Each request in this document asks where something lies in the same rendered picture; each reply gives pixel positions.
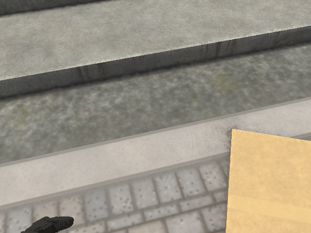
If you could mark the left robot hand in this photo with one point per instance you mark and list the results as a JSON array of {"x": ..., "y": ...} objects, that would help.
[{"x": 50, "y": 224}]

